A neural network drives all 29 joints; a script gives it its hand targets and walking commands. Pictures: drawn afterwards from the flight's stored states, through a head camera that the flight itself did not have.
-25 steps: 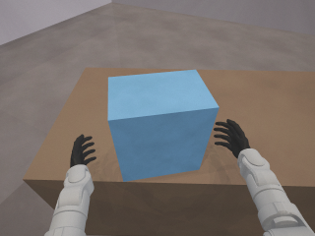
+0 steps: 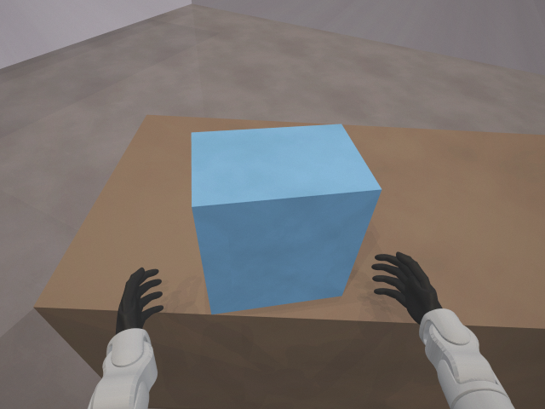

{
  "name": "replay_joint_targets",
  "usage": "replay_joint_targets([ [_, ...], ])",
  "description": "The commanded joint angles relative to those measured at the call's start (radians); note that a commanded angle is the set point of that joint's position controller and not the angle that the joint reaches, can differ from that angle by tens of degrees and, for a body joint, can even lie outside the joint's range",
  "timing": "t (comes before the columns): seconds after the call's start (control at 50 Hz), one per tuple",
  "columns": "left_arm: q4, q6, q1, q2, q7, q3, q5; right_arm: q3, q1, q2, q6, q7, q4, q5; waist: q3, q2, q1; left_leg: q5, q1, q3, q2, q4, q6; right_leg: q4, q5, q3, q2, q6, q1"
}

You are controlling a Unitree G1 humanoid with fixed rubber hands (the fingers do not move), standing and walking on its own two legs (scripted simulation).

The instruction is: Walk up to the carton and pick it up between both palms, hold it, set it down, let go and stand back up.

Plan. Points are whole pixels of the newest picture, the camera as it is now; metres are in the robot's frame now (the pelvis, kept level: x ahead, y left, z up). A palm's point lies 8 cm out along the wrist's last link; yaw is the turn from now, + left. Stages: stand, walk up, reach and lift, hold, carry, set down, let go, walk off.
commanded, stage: set down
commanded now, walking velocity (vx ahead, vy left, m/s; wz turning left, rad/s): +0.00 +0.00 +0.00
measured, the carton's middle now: (274, 222) +0.43 +0.02 +0.04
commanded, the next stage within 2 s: let go in 1.92 s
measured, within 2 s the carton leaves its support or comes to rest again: neither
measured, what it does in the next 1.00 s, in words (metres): stands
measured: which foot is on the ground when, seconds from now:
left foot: down 0.00-1.00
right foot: down 0.00-1.00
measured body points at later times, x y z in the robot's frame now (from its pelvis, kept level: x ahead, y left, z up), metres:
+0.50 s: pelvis +0.00 +0.00 +0.00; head -0.03 +0.01 +0.45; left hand +0.22 +0.22 +0.01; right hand +0.26 -0.22 +0.02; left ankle +0.03 +0.14 -0.74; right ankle +0.07 -0.10 -0.74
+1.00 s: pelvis +0.03 +0.01 +0.00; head +0.03 +0.02 +0.45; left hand +0.22 +0.22 -0.03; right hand +0.26 -0.22 -0.02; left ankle +0.03 +0.14 -0.74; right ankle +0.07 -0.10 -0.74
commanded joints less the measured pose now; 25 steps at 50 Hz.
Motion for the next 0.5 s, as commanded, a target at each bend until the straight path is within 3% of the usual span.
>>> replay_joint_targets([
  [0.0,-0.406,-0.091,-0.163,0.129,0.005,-0.108,-0.048,-0.188,-0.081,-0.308,-0.083,0.014,-0.336,0.095,-0.241,-0.050,-0.038,-0.039,-0.083,-0.049,-0.026,-0.113,0.011,-0.033,-0.145,0.065,-0.006,-0.032,0.358],
  [0.2,-0.509,-0.079,-0.022,0.105,0.018,-0.129,-0.039,-0.212,0.092,-0.289,-0.073,0.023,-0.468,0.089,-0.132,-0.048,-0.026,-0.146,-0.063,-0.055,-0.021,-0.129,0.007,-0.068,-0.275,0.091,-0.027,-0.037,0.313],
  [0.34,-0.467,-0.058,-0.036,0.101,0.018,-0.146,-0.036,-0.228,0.104,-0.277,-0.027,0.027,-0.482,0.069,-0.046,-0.052,-0.017,-0.289,-0.099,-0.067,-0.010,-0.157,0.014,-0.080,-0.373,0.108,-0.030,-0.026,0.293],
  [0.48,-0.398,-0.031,-0.015,0.103,-0.001,-0.129,-0.025,-0.223,0.135,-0.258,0.007,0.023,-0.451,0.052,-0.006,-0.063,-0.011,-0.292,-0.081,-0.051,-0.021,-0.163,0.014,-0.100,-0.405,0.119,-0.036,-0.020,0.284],
])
